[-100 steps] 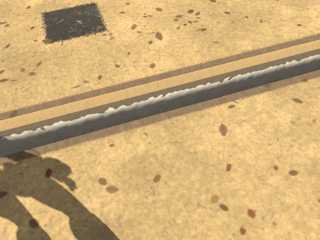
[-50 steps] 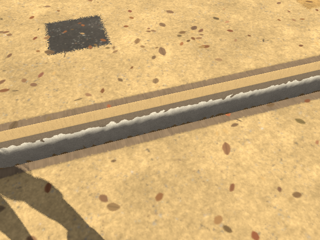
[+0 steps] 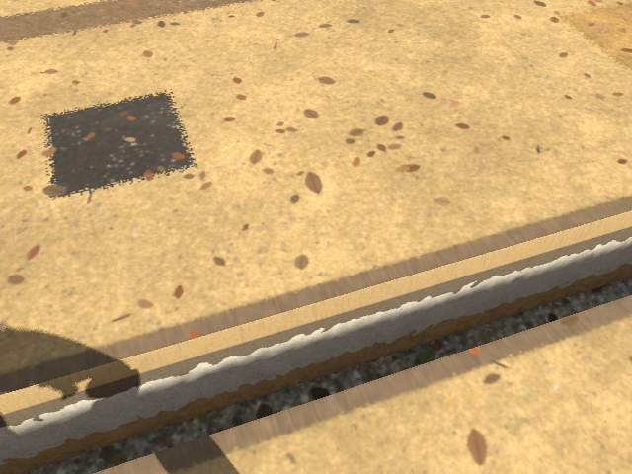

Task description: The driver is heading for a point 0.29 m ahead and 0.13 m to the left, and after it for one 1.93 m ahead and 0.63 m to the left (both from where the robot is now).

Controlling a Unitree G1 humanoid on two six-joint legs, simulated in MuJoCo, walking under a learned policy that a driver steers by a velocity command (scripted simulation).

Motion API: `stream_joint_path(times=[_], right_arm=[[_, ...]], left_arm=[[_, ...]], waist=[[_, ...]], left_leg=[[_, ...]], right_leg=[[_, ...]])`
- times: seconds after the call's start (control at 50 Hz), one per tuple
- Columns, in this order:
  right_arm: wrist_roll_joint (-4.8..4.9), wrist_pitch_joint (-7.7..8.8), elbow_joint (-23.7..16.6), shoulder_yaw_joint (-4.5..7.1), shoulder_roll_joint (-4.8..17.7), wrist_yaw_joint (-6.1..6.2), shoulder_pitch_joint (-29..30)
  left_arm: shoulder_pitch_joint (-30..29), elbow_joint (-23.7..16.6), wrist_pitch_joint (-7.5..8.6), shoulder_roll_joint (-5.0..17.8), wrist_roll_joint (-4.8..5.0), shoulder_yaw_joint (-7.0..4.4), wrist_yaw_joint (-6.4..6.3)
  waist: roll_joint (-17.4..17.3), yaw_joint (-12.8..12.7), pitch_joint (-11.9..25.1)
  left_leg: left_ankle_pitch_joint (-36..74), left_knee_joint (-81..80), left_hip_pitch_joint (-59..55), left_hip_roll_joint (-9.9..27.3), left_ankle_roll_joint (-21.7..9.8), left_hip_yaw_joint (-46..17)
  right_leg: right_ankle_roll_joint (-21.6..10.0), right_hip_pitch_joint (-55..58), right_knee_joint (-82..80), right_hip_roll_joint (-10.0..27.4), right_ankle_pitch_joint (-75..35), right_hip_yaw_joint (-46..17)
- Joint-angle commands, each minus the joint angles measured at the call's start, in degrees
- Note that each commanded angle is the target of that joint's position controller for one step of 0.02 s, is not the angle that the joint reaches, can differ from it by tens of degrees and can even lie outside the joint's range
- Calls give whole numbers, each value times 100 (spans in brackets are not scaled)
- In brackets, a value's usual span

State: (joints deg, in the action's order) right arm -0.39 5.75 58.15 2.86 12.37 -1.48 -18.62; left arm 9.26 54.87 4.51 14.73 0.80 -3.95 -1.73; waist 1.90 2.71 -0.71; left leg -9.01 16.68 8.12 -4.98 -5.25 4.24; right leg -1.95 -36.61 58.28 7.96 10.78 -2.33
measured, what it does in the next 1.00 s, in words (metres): walks ahead, turning left: right foot, then left foot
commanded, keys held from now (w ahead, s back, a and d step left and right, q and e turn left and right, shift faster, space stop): w+q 0.88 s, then w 0.12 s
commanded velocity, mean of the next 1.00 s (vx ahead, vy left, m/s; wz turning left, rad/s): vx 0.50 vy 0.00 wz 0.47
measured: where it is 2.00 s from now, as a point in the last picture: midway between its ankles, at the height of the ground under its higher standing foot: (162, 271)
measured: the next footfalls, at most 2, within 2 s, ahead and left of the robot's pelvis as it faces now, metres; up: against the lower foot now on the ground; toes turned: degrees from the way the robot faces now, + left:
right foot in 0.28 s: +0.35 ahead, -0.14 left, +0.00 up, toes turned +8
left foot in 0.78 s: +0.46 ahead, +0.17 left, +0.00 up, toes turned +28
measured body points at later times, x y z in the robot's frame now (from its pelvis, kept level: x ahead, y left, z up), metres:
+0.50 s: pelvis +0.27 -0.05 +0.00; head +0.28 -0.05 +0.45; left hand +0.25 +0.22 -0.14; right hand +0.42 -0.30 -0.13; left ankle +0.26 +0.11 -0.66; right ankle +0.31 -0.15 -0.75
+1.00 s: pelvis +0.46 +0.10 -0.01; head +0.48 +0.14 +0.44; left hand +0.45 +0.42 -0.12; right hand +0.67 -0.09 -0.11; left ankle +0.43 +0.15 -0.75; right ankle +0.57 -0.05 -0.66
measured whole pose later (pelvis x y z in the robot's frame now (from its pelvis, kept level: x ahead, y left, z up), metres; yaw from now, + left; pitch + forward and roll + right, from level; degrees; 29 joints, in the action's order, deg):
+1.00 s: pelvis +0.46 +0.10 -0.01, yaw +31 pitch +2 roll -1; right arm 0.9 3.8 42.4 4.1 14.1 -2.1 -18.3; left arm 6.0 49.0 3.3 18.6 -0.5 -5.2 -1.2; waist 2.1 0.9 -1.0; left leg -14.3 27.2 14.6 -4.9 -6.1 -1.6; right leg 0.2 -33.9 63.7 4.3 17.3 -3.3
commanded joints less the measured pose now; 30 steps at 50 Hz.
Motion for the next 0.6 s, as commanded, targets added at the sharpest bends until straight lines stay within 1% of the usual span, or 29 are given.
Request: stream_joint_path(times=[0.02, 0.04, 0.08, 0.12, 0.16, 0.18, 0.22, 0.24, 0.26, 0.28, 0.3, 0.32, 0.34, 0.36, 0.38, 0.4, 0.42, 0.44, 0.46, 0.48, 0.5, 0.52, 0.54, 0.56, 0.58, 0.6], right_arm=[[18, 27, -339, 146, 841, 158, 18], [26, 5, -317, 148, 844, 187, -127], [60, -49, -309, 170, 884, 218, -313], [115, -111, -210, 160, 809, 242, -620], [151, -166, -206, 170, 810, 250, -769], [172, -205, -229, 194, 854, 273, -796], [206, -315, -299, 245, 973, 332, -739], [183, -368, -379, 248, 984, 338, -613], [195, -382, -466, 199, 834, 310, -540], [127, -370, -690, 100, 541, 289, -475], [212, -281, -822, -56, -171, 264, -1245], [310, -258, -719, 77, 425, 269, -1200], [349, -273, -860, 172, 708, 283, -708], [325, -296, -929, 215, 755, 329, -445], [264, -317, -961, 267, 730, 355, -379], [261, -374, -966, 286, 611, 355, -511], [284, -438, -998, 284, 511, 338, -572], [293, -487, -1068, 292, 456, 317, -515], [278, -527, -1187, 306, 467, 299, -335], [268, -538, -1290, 322, 528, 271, -125], [236, -555, -1378, 320, 538, 244, 27], [216, -545, -1421, 309, 513, 219, 131], [204, -550, -1468, 309, 546, 215, 203], [207, -526, -1476, 278, 512, 197, 225], [187, -512, -1535, 240, 457, 162, 394], [154, -477, -1717, 242, 472, 77, 774]], left_arm=[[-176, -345, 28, 282, -81, -72, -17], [-382, -392, 51, 250, -87, -68, 3], [-825, -465, 84, 150, -97, -15, 75], [-1126, -550, 76, 108, -69, 35, 144], [-1360, -675, 122, 151, -34, 64, 208], [-1375, -712, 161, 223, -9, 51, 247], [-1160, -707, 253, 444, 22, -12, 265], [-746, -613, 284, 635, 5, -102, 266], [110, -390, 315, 876, -41, -219, 278], [1165, -260, 318, 1305, -128, -332, 232], [1542, -96, 241, 1565, -101, -390, 256], [1338, -148, 211, 955, -13, -241, 289], [877, -233, 182, 584, 7, -146, 292], [434, -296, 160, 493, -66, -112, 307], [127, -344, 166, 346, -108, -75, 304], [23, -301, 182, 304, -170, -58, 292], [3, -259, 200, 261, -158, -59, 286], [32, -200, 232, 298, -128, -78, 289], [70, -154, 269, 421, -109, -114, 270], [151, -113, 293, 474, -125, -125, 237], [244, -77, 288, 566, -155, -150, 221], [291, -55, 269, 619, -183, -159, 190], [234, -59, 200, 642, -218, -168, 148], [172, -99, 173, 670, -248, -169, 136], [165, -109, 149, 726, -226, -178, 125], [193, -93, 110, 794, -200, -181, 81]], waist=[[-369, -181, -336], [-398, -124, -350], [-400, 11, -355], [-454, 90, -360], [-508, 132, -366], [-565, 92, -342], [-761, -106, -302], [-844, -357, -101], [-735, -771, 462], [-100, -1105, 1479], [1526, -715, 2126], [1092, -825, 1695], [757, -800, 811], [445, -638, 393], [375, -497, 128], [466, -327, 69], [445, -246, 76], [396, -202, 36], [354, -191, -40], [225, -236, -101], [175, -266, -133], [172, -269, -184], [132, -263, -277], [133, -253, -226], [162, -305, -249], [97, -422, -296]], left_leg=[[685, -1009, 190, 1613, -875, -1463], [854, -938, 132, 1542, -796, -1382], [986, -794, 142, 1425, -707, -1227], [1240, -552, -3, 1457, -669, -1272], [1206, -293, -200, 1556, -658, -1419], [1117, -197, -270, 1628, -640, -1548], [1225, 72, -411, 1748, -566, -1796], [1738, 516, -456, 1627, -487, -1804], [1951, 1514, -293, 1323, -299, -1597], [648, 3336, 732, 828, -46, -1192], [-2461, 5097, 2772, 108, 238, -907], [-2407, 5822, 3347, 449, 215, -1385], [-1926, 6003, 3631, 661, 203, -1269], [-1417, 5866, 3438, 868, 247, -1136], [-1052, 5557, 3245, 1008, 262, -1169], [-879, 5367, 2896, 1162, 262, -1201], [-843, 5199, 2715, 1232, 261, -1159], [-842, 5004, 2691, 1279, 274, -1140], [-705, 4823, 2799, 1335, 291, -1140], [-468, 4597, 2971, 1342, 317, -1197], [-231, 4339, 3130, 1345, 340, -1238], [65, 4055, 3219, 1332, 334, -1286], [313, 3735, 3238, 1312, 333, -1315], [581, 3383, 3057, 1293, 318, -1178], [797, 3102, 2935, 1284, 313, -986], [1044, 2886, 2853, 1238, 301, -813]], right_leg=[[174, -393, -1022, 69, -905, -119], [194, -341, -1436, -27, -1220, -80], [227, -48, -2097, -240, -1643, 44], [226, 154, -2422, -393, -1706, 82], [181, 318, -2704, -484, -1527, 73], [157, 484, -2829, -531, -1423, 61], [76, 964, -3031, -609, -955, 24], [-15, 1499, -3157, -719, -787, 104], [-196, 2637, -3243, -602, -853, 20], [-546, 4373, -3082, 516, -579, -1122], [-1349, 5901, -3698, 1769, 639, -3620], [-1246, 5487, -4117, 1611, 1749, -3933], [-965, 4679, -4227, 1400, 1790, -2977], [-835, 3887, -4434, 1149, 1239, -2287], [-747, 3341, -4598, 943, 779, -1740], [-666, 2960, -4703, 813, 425, -1284], [-657, 2790, -4797, 740, 237, -985], [-693, 2673, -4890, 739, 87, -775], [-733, 2624, -4989, 763, 5, -588], [-776, 2661, -5071, 814, -111, -490], [-792, 2777, -5113, 848, -215, -358], [-786, 2824, -5109, 847, -357, -167], [-709, 2849, -4971, 808, -1000, 89], [-665, 2826, -4947, 723, -1234, 353], [-639, 2801, -4917, 686, -1319, 573], [-593, 2768, -4860, 604, -1528, 798]])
